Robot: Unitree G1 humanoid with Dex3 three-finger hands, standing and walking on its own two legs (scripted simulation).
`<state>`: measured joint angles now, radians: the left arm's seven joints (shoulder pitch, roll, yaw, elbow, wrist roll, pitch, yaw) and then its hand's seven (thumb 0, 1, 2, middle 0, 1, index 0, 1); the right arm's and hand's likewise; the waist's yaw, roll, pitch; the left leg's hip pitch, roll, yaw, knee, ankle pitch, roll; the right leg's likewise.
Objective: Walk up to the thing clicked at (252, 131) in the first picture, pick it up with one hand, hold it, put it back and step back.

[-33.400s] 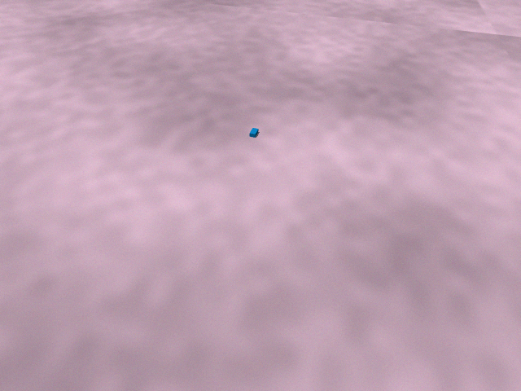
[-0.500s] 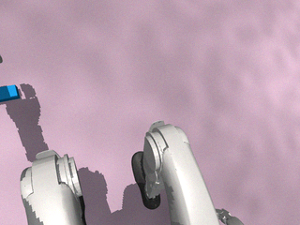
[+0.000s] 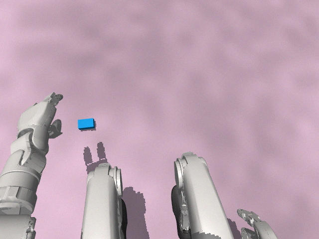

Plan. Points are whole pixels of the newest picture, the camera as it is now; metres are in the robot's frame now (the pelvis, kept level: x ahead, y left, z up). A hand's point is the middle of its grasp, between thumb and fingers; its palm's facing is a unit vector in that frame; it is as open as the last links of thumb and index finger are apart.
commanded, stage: home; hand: left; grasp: from above
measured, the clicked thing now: (86, 124) +0.52 +0.24 -0.43
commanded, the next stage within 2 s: none
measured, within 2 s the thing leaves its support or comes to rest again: neither
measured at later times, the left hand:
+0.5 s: hand (30, 184) +0.27 +0.19 +0.09, palm faces -0.02 -0.94 -0.35, open 7.4 cm
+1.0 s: hand out of the picture +0.22 +0.19 +0.23, palm faces +0.13 -0.97 -0.21, open 7.4 cm
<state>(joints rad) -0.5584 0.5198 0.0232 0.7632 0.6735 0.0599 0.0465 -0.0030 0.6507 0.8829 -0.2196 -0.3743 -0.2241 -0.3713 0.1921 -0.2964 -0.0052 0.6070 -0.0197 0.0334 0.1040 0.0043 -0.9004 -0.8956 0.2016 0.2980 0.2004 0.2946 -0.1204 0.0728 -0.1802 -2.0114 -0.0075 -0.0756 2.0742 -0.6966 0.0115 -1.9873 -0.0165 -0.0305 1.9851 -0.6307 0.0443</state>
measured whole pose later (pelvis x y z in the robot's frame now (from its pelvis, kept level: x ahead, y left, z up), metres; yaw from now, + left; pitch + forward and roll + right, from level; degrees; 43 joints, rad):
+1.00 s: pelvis +0.08 +0.00 +0.28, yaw +4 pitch +10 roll -3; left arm 0.53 0.22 0.03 -0.14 -0.06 0.46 0.03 0.01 0.90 0.90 -0.20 -0.31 -0.21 -0.30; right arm 0.30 -0.22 0.03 0.51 0.02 -0.21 -0.19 0.01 -0.90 -0.90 0.20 0.30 0.20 0.29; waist -0.05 0.06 -0.18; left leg -0.69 0.02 -0.06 1.01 -0.50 0.00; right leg -0.66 -0.01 -0.05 0.93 -0.44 0.03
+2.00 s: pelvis +0.08 -0.01 +0.28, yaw +5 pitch +9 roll -2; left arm 0.50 0.22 0.02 -0.12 -0.05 0.46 0.02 0.01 0.90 0.90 -0.20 -0.30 -0.20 -0.30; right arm 0.29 -0.22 0.03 0.53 0.01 -0.24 -0.18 0.01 -0.90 -0.90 0.20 0.30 0.20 0.30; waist -0.04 0.04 -0.16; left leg -0.67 0.02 -0.06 1.00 -0.50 -0.01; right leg -0.66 -0.01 -0.05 0.94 -0.45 0.01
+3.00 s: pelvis +0.08 +0.00 +0.28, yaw +4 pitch +10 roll -3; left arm 0.50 0.23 0.02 -0.14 -0.05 0.46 0.02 0.01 0.90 0.90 -0.20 -0.31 -0.20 -0.30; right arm 0.29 -0.22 0.03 0.52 0.01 -0.23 -0.17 0.01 -0.90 -0.90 0.20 0.30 0.20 0.29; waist -0.04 0.05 -0.16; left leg -0.69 0.02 -0.06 1.02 -0.51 0.00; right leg -0.66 -0.01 -0.04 0.94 -0.46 0.02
